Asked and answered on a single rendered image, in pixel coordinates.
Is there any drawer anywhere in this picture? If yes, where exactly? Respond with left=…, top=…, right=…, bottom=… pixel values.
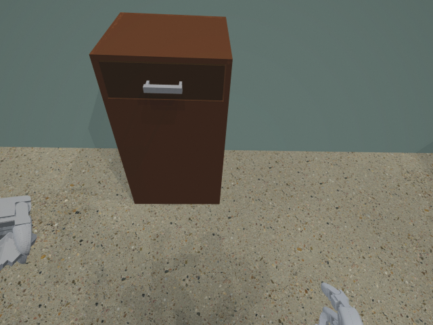
left=99, top=60, right=225, bottom=100

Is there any robot right hand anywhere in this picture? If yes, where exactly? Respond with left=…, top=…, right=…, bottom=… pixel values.
left=315, top=282, right=363, bottom=325

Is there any handle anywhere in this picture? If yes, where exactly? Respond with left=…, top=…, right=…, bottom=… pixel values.
left=143, top=81, right=183, bottom=94

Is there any robot left hand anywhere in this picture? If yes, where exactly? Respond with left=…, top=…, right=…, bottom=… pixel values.
left=0, top=195, right=37, bottom=271

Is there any cabinet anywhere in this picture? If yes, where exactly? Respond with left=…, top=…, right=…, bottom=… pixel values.
left=89, top=12, right=233, bottom=204

